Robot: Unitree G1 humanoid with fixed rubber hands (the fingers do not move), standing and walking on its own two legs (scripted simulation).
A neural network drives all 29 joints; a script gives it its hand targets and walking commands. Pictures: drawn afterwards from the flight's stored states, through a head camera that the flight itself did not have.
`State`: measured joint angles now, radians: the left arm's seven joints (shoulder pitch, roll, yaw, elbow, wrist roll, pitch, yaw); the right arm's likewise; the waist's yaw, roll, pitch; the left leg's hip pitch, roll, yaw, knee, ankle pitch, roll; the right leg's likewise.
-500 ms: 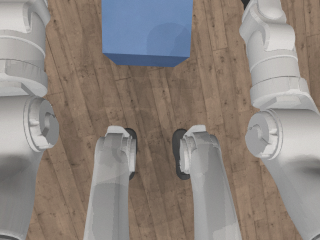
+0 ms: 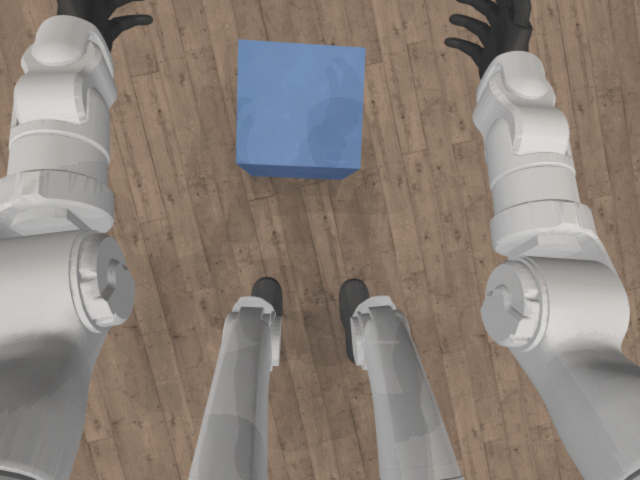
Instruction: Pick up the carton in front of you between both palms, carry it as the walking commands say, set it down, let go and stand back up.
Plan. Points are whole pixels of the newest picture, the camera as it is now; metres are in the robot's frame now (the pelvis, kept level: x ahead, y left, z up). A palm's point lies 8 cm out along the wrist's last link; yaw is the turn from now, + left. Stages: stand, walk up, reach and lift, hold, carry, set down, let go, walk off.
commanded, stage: let go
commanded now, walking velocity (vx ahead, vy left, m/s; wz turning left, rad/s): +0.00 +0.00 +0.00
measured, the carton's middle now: (299, 122) +0.55 +0.02 -0.50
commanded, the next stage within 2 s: stand in 1.38 s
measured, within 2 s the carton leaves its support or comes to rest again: neither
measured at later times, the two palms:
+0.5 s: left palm (16, 162) +0.41 +0.23 +0.00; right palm (613, 173) +0.41 -0.21 +0.00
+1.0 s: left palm out of the picture +0.25 +0.23 +0.09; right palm out of the picture +0.26 -0.24 +0.09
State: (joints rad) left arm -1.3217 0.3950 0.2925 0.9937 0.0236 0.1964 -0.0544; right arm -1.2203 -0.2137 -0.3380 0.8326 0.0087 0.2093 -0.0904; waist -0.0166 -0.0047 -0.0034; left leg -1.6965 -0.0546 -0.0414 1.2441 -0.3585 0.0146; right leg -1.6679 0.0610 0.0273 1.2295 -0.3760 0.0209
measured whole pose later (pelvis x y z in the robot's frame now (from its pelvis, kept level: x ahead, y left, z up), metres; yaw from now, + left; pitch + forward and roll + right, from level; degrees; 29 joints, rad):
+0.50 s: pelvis +0.06 -0.01 +0.11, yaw +1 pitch +33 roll +0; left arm -0.50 0.22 0.22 0.67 0.07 0.07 -0.05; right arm -0.45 -0.17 -0.19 0.62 -0.05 0.07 0.02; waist -0.01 -0.01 -0.07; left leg -1.06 -0.05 -0.05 0.76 -0.27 0.01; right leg -1.05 0.05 0.05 0.76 -0.29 0.00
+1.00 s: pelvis +0.09 -0.01 +0.16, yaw +1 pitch +1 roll +0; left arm 0.22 0.21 0.05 0.45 0.00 0.05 -0.06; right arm 0.23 -0.21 -0.04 0.44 0.01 0.05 0.07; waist 0.00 -0.01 0.04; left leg -0.21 -0.04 -0.05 0.43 -0.25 0.01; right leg -0.20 0.04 0.05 0.44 -0.26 -0.02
